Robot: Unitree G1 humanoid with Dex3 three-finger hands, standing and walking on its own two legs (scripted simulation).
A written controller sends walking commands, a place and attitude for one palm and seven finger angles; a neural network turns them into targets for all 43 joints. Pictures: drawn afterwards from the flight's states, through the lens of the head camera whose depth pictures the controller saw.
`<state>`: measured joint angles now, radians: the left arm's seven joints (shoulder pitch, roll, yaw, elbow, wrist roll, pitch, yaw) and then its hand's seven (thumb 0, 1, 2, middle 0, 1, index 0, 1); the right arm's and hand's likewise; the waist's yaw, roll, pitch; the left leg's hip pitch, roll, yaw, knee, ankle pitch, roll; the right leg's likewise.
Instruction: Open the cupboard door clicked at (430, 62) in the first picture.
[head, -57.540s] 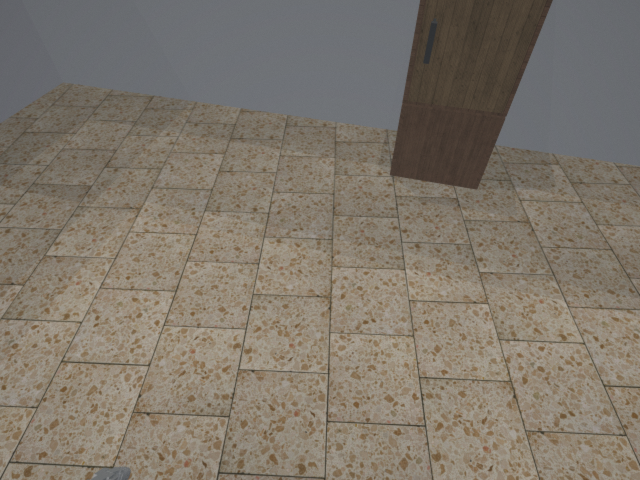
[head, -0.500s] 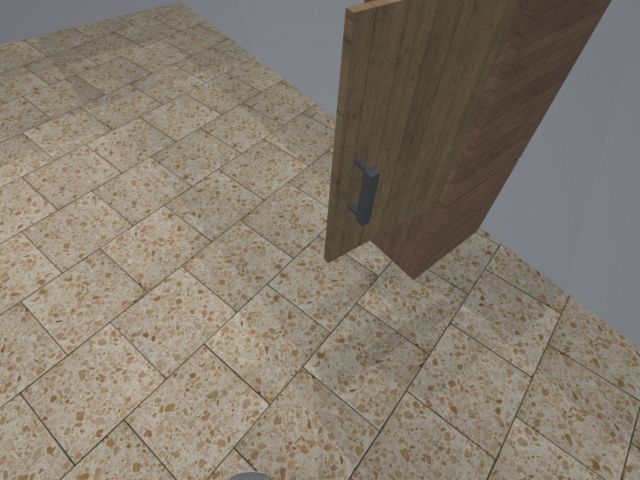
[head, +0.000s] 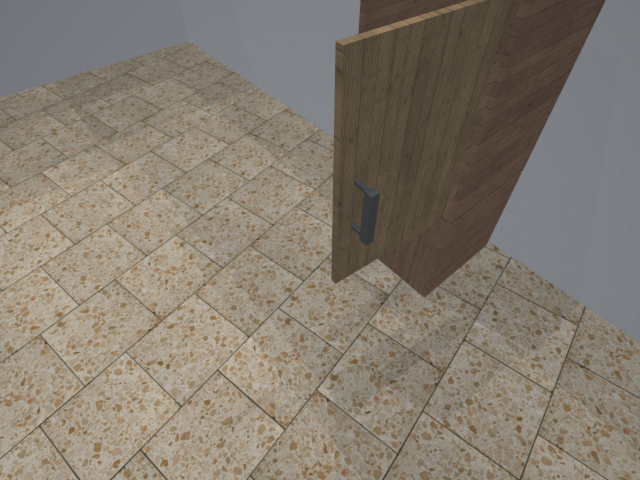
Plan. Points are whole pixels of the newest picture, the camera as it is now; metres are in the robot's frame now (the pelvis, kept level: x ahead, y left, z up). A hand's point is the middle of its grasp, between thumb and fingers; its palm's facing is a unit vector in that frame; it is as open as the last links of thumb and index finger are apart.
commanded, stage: let the arm hang, fingers relaxed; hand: left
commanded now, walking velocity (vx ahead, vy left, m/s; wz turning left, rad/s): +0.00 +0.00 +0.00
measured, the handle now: (362, 212) +0.63 -0.05 -0.09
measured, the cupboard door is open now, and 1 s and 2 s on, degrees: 85 85 85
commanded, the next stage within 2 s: look to check the result in 0.24 s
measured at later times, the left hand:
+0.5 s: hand out of the picture +0.01 +0.16 -0.17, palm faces +0.03 -0.98 -0.21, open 7.3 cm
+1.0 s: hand out of the picture +0.03 +0.15 -0.17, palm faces +0.03 -0.98 -0.20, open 7.3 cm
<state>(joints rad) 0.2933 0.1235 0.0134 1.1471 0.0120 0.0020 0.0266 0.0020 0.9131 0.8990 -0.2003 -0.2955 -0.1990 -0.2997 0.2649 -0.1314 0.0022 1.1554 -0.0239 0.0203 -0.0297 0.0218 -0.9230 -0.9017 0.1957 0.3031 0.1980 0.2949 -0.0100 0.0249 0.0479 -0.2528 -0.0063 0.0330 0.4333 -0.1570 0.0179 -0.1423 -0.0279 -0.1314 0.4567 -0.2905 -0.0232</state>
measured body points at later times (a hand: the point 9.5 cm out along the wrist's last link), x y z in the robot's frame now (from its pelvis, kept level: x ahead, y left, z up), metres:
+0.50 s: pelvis +0.02 -0.02 +0.00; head +0.04 -0.03 +0.45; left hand +0.01 +0.21 -0.15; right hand +0.02 -0.24 -0.17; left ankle +0.05 +0.11 -0.74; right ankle -0.02 -0.10 -0.74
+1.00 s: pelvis +0.04 -0.02 +0.00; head +0.06 -0.03 +0.45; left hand +0.03 +0.20 -0.16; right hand +0.04 -0.25 -0.16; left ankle +0.05 +0.11 -0.74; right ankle -0.02 -0.10 -0.74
